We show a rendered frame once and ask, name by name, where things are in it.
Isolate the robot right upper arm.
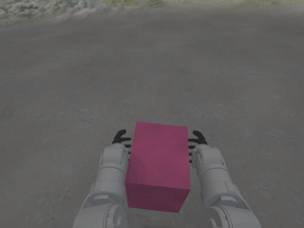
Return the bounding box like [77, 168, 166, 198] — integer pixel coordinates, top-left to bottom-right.
[202, 204, 261, 228]

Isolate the right robot forearm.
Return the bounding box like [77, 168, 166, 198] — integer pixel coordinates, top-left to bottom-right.
[191, 143, 253, 213]

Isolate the robot left upper arm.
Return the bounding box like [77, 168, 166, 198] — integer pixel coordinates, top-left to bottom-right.
[73, 202, 128, 228]

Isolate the robot right hand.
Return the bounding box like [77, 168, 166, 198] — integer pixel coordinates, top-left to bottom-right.
[188, 130, 208, 163]

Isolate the left robot forearm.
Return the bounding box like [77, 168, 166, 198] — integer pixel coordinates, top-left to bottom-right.
[72, 142, 129, 228]

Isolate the carton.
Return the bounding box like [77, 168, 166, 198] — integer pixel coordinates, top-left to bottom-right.
[124, 122, 191, 213]

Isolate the robot left hand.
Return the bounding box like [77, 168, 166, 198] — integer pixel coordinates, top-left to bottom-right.
[112, 129, 131, 160]

